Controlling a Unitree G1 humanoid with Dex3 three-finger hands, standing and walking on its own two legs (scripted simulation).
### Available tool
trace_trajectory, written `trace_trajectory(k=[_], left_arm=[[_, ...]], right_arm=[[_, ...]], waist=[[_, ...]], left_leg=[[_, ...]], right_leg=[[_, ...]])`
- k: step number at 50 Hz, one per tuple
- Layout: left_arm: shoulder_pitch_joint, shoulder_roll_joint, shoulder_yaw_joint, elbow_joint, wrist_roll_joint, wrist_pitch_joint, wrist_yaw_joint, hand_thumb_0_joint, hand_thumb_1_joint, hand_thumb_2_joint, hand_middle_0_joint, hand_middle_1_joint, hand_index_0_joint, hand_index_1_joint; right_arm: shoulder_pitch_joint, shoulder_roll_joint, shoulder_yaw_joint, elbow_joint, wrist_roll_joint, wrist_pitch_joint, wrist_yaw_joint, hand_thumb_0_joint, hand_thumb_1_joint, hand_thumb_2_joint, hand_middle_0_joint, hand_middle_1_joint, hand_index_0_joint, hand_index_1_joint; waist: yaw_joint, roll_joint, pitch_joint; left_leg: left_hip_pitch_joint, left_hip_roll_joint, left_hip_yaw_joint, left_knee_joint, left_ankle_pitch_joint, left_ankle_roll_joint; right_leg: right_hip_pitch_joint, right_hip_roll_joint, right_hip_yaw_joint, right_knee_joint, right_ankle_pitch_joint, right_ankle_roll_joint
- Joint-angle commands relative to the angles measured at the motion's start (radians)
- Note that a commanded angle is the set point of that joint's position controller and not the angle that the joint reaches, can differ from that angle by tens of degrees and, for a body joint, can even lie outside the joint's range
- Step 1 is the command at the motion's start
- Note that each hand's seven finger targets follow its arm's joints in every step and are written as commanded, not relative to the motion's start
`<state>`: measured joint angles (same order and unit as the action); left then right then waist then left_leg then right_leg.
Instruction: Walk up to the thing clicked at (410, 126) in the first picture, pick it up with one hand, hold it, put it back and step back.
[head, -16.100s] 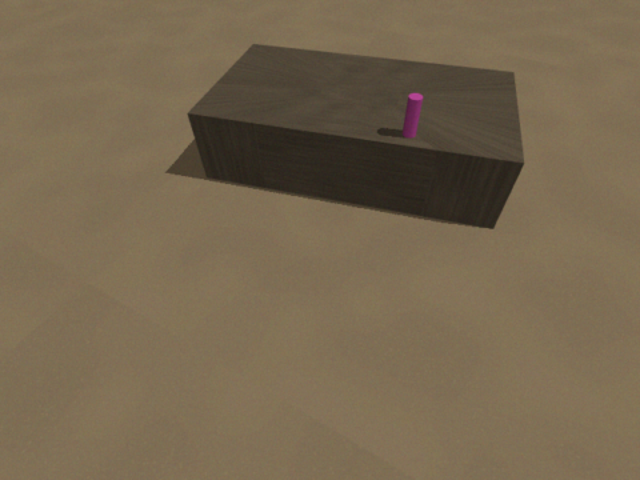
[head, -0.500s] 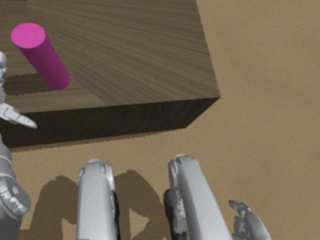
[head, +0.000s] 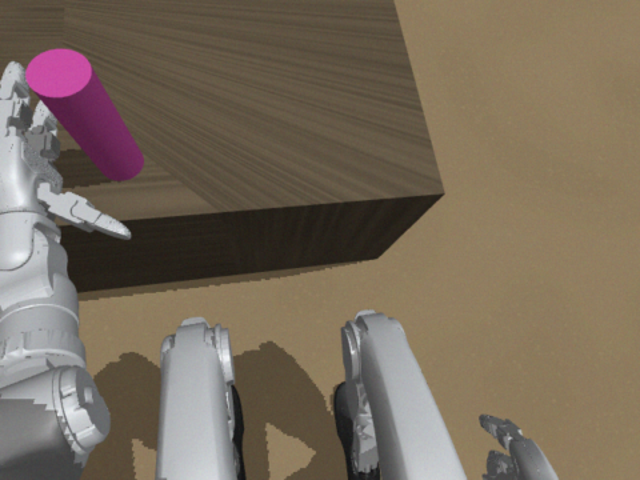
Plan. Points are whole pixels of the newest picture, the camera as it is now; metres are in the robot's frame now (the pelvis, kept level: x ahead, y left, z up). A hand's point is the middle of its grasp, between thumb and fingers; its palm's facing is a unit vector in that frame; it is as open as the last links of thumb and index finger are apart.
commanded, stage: rest palm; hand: left
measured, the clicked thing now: (96, 125) +0.52 +0.25 +0.00
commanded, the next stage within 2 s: close in 0.02 s
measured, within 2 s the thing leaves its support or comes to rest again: leaves its support in 1.48 s
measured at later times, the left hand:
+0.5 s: hand (102, 165) +0.47 +0.24 -0.01, palm faces +0.17 -0.99 -0.01, open 16.2 cm
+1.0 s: hand (100, 161) +0.48 +0.24 -0.01, palm faces +0.16 -0.99 -0.02, open 10.5 cm
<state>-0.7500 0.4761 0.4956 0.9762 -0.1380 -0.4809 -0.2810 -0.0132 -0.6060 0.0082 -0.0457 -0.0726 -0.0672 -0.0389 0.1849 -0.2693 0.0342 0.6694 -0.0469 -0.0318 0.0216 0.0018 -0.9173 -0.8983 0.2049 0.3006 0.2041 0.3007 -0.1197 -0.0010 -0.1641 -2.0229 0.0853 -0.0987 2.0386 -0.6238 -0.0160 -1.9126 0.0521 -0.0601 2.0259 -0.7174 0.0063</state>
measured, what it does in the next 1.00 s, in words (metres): stands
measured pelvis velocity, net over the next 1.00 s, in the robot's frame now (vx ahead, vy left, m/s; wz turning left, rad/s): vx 0.00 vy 0.00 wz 0.00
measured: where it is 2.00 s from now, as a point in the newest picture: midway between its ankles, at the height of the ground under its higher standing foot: (295, 458)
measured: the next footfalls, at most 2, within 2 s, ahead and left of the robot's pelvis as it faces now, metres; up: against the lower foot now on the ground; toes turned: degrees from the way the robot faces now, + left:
none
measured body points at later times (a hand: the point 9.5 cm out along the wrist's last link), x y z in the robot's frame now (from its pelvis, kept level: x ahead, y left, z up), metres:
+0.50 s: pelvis +0.01 +0.00 +0.00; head +0.21 +0.04 +0.40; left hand +0.46 +0.29 -0.01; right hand +0.13 -0.26 -0.13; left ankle +0.09 +0.14 -0.41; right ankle +0.08 -0.12 -0.41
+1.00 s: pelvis +0.00 +0.00 -0.01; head +0.20 +0.05 +0.39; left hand +0.47 +0.30 -0.01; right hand +0.10 -0.26 -0.14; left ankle +0.09 +0.14 -0.41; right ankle +0.08 -0.12 -0.41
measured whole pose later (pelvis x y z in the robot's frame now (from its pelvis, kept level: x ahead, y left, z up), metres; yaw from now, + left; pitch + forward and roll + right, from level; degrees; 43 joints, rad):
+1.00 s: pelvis +0.00 +0.00 -0.01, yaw +0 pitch +34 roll -5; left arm -0.78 0.47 0.43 0.97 -0.11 -0.52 -0.20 -0.01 -0.12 0.48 -0.70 -0.62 -0.74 -0.61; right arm 0.16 -0.25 0.03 0.68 -0.05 0.02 0.04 0.00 -0.92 -0.90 0.20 0.30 0.20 0.30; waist -0.12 -0.01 -0.14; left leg -2.04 0.08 -0.10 2.07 -0.63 -0.02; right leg -1.94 0.05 -0.06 2.07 -0.72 0.01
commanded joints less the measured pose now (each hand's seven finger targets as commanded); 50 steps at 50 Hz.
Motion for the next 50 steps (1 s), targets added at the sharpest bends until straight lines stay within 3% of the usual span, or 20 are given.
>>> trace_trajectory(k=[1, 6, 8, 9, 13, 17, 21, 24, 27, 28, 29, 32, 33, 34, 36, 37, 43, 44, 45, 50], left_arm=[[-0.372, 0.194, -0.024, -0.321, -0.003, -0.099, 0.033, 0.000, -0.602, 0.002, -0.057, -0.021, -0.065, -0.010], [-0.343, 0.167, -0.050, -0.315, 0.004, -0.099, 0.059, 0.000, -0.606, 0.000, -0.067, -0.018, -0.069, -0.012], [-0.316, 0.177, -0.039, -0.307, 0.003, -0.097, 0.068, 0.000, -0.492, 0.052, -0.183, -0.121, -0.188, -0.109], [-0.288, 0.170, -0.030, -0.288, -0.001, -0.095, 0.070, 0.000, -0.510, 0.072, -0.212, -0.151, -0.217, -0.140], [-0.220, 0.176, -0.001, -0.240, -0.008, -0.090, 0.074, 0.000, -0.510, 0.104, -0.240, -0.187, -0.249, -0.175], [-0.234, 0.158, -0.008, -0.231, -0.008, -0.097, 0.071, 0.000, -0.482, 0.135, -0.270, -0.214, -0.277, -0.203], [-0.316, 0.160, -0.033, -0.295, 0.005, -0.114, 0.070, 0.000, -0.444, 0.160, -0.311, -0.243, -0.317, -0.232], [-0.345, 0.186, -0.028, -0.321, 0.010, -0.119, 0.072, 0.000, -0.420, 0.178, -0.367, -0.281, -0.373, -0.270], [-0.326, 0.176, -0.037, -0.309, 0.007, -0.113, 0.074, 0.000, -0.379, 0.241, -0.457, -0.367, -0.464, -0.355], [-0.316, 0.157, -0.047, -0.279, 0.006, -0.107, 0.075, 0.000, -0.384, 0.249, -0.470, -0.382, -0.478, -0.370], [-0.307, 0.180, -0.029, -0.278, 0.006, -0.106, 0.077, 0.000, -0.380, 0.259, -0.485, -0.399, -0.494, -0.386], [-0.298, 0.133, -0.068, -0.243, 0.006, -0.095, 0.072, 0.000, -0.328, 0.308, -0.549, -0.455, -0.559, -0.441], [-0.300, 0.128, -0.066, -0.245, 0.007, -0.093, 0.071, 0.000, -0.321, 0.304, -0.551, -0.458, -0.564, -0.441], [-0.277, 0.150, -0.044, -0.215, 0.010, -0.090, 0.076, 0.000, -0.301, 0.320, -0.576, -0.478, -0.588, -0.461], [-0.262, 0.135, -0.058, -0.193, 0.017, -0.088, 0.075, 0.000, -0.258, 0.335, -0.593, -0.495, -0.609, -0.474], [-0.271, 0.151, -0.042, -0.207, 0.017, -0.092, 0.077, 0.000, -0.244, 0.340, -0.607, -0.504, -0.623, -0.482], [-0.332, 0.167, -0.049, -0.199, 0.020, -0.108, 0.076, 0.000, -0.088, 0.503, -0.764, -0.666, -0.778, -0.647], [-0.355, 0.158, -0.070, -0.225, 0.024, -0.113, 0.074, 0.000, -0.076, 0.528, -0.789, -0.695, -0.804, -0.676], [-0.343, 0.172, -0.055, -0.203, 0.023, -0.110, 0.074, 0.000, -0.032, 0.569, -0.823, -0.732, -0.836, -0.714], [-0.379, 0.165, -0.071, -0.214, 0.017, -0.106, 0.066, 0.000, 0.106, 0.698, -0.964, -0.868, -0.977, -0.852]], right_arm=[[0.112, -0.176, -0.071, -0.054, -0.010, -0.010, -0.005, 0.000, -0.897, -0.897, 0.200, 0.300, 0.200, 0.300], [0.118, -0.186, -0.084, -0.032, -0.011, -0.001, -0.008, 0.000, -0.914, -0.902, 0.200, 0.300, 0.200, 0.300], [0.111, -0.182, -0.081, -0.031, -0.012, 0.004, -0.008, 0.000, -0.908, -0.897, 0.200, 0.300, 0.200, 0.300], [0.112, -0.184, -0.082, -0.031, -0.011, 0.009, -0.007, 0.000, -0.917, -0.899, 0.200, 0.300, 0.200, 0.300], [0.106, -0.177, -0.074, -0.038, -0.010, 0.020, 0.001, 0.000, -0.913, -0.897, 0.200, 0.300, 0.200, 0.300], [0.094, -0.169, -0.075, -0.049, -0.009, 0.030, 0.006, 0.000, -0.916, -0.898, 0.200, 0.300, 0.200, 0.300], [0.089, -0.167, -0.078, -0.055, -0.013, 0.033, 0.009, 0.000, -0.922, -0.899, 0.200, 0.299, 0.200, 0.299], [0.095, -0.174, -0.083, -0.055, -0.014, 0.034, 0.006, 0.000, -0.926, -0.900, 0.200, 0.299, 0.200, 0.299], [0.093, -0.170, -0.077, -0.053, -0.012, 0.036, 0.001, 0.000, -0.928, -0.899, 0.200, 0.299, 0.200, 0.299], [0.085, -0.171, -0.079, -0.056, -0.009, 0.036, 0.000, 0.000, -0.928, -0.899, 0.200, 0.299, 0.200, 0.299], [0.093, -0.168, -0.078, -0.053, -0.009, 0.034, -0.003, 0.000, -0.928, -0.899, 0.200, 0.299, 0.200, 0.299], [0.088, -0.170, -0.076, -0.051, -0.005, 0.034, -0.004, 0.000, -0.924, -0.897, 0.200, 0.299, 0.200, 0.299], [0.100, -0.175, -0.080, -0.049, -0.005, 0.035, -0.004, 0.000, -0.927, -0.897, 0.200, 0.299, 0.200, 0.299], [0.096, -0.175, -0.079, -0.053, -0.002, 0.037, -0.005, 0.000, -0.926, -0.897, 0.200, 0.299, 0.200, 0.299], [0.096, -0.176, -0.079, -0.051, -0.003, 0.038, -0.003, 0.000, -0.919, -0.894, 0.200, 0.299, 0.200, 0.299], [0.099, -0.180, -0.079, -0.049, -0.002, 0.038, -0.001, 0.000, -0.915, -0.893, 0.200, 0.299, 0.200, 0.299], [0.103, -0.177, -0.073, -0.054, -0.005, 0.037, 0.000, 0.000, -0.911, -0.893, 0.200, 0.299, 0.200, 0.299], [0.102, -0.175, -0.072, -0.051, -0.007, 0.037, 0.001, 0.000, -0.911, -0.893, 0.200, 0.299, 0.200, 0.299], [0.107, -0.182, -0.073, -0.050, -0.008, 0.036, 0.001, 0.000, -0.909, -0.893, 0.200, 0.299, 0.200, 0.299], [0.118, -0.182, -0.071, -0.047, -0.011, 0.037, 0.003, 0.000, -0.908, -0.892, 0.200, 0.299, 0.200, 0.299]], waist=[[0.022, 0.240, -0.672], [0.010, 0.238, -0.663], [0.022, 0.198, -0.659], [0.017, 0.173, -0.662], [0.022, 0.075, -0.629], [0.015, 0.042, -0.602], [0.017, 0.131, -0.637], [0.018, 0.162, -0.674], [0.023, 0.176, -0.682], [0.015, 0.149, -0.642], [0.014, 0.140, -0.639], [0.006, 0.130, -0.596], [-0.003, 0.140, -0.602], [0.005, 0.133, -0.561], [0.009, 0.135, -0.550], [0.010, 0.136, -0.545], [-0.002, 0.153, -0.577], [-0.010, 0.173, -0.575], [-0.002, 0.167, -0.589], [-0.009, 0.180, -0.633]], left_leg=[[0.615, -0.022, 0.020, -0.233, 0.133, 0.026], [0.636, -0.021, 0.014, -0.230, 0.159, 0.028], [0.602, -0.023, 0.028, -0.211, 0.184, 0.036], [0.587, -0.023, 0.029, -0.199, 0.198, 0.041], [0.486, -0.023, 0.038, -0.172, 0.242, 0.056], [0.422, -0.022, 0.046, -0.166, 0.193, 0.061], [0.510, -0.020, 0.040, -0.194, 0.147, 0.049], [0.546, -0.019, 0.037, -0.199, 0.131, 0.044], [0.566, -0.020, 0.035, -0.207, 0.151, 0.041], [0.545, -0.020, 0.032, -0.213, 0.112, 0.042], [0.520, -0.021, 0.039, -0.205, 0.124, 0.045], [0.515, -0.021, 0.032, -0.212, 0.103, 0.045], [0.532, -0.020, 0.027, -0.208, 0.117, 0.044], [0.509, -0.021, 0.016, -0.225, 0.074, 0.041], [0.506, -0.020, 0.015, -0.220, 0.081, 0.039], [0.509, -0.018, 0.009, -0.225, 0.080, 0.038], [0.514, -0.020, 0.013, -0.208, 0.084, 0.039], [0.518, -0.020, 0.011, -0.215, 0.066, 0.036], [0.528, -0.020, 0.015, -0.207, 0.083, 0.037], [0.520, -0.024, 0.030, -0.183, 0.101, 0.039]], right_leg=[[0.218, 0.005, -0.017, -0.244, 0.200, -0.054], [0.215, 0.004, -0.018, -0.250, 0.221, -0.053], [0.256, 0.007, -0.009, -0.264, 0.247, -0.046], [0.278, 0.006, -0.008, -0.265, 0.266, -0.043], [0.359, 0.006, 0.005, -0.269, 0.324, -0.028], [0.371, 0.008, 0.021, -0.283, 0.288, -0.024], [0.300, 0.013, 0.004, -0.266, 0.227, -0.040], [0.288, 0.014, -0.002, -0.263, 0.214, -0.044], [0.295, 0.013, -0.007, -0.256, 0.228, -0.046], [0.270, 0.014, -0.007, -0.267, 0.193, -0.045], [0.298, 0.013, -0.002, -0.273, 0.207, -0.040], [0.263, 0.011, -0.008, -0.270, 0.192, -0.044], [0.248, 0.010, -0.016, -0.263, 0.204, -0.045], [0.224, 0.009, -0.022, -0.255, 0.164, -0.048], [0.208, 0.008, -0.024, -0.243, 0.172, -0.049], [0.197, 0.008, -0.027, -0.236, 0.169, -0.051], [0.190, 0.007, -0.025, -0.229, 0.173, -0.049], [0.183, 0.006, -0.028, -0.222, 0.158, -0.051], [0.190, 0.007, -0.025, -0.224, 0.171, -0.049], [0.215, 0.007, -0.022, -0.219, 0.185, -0.047]])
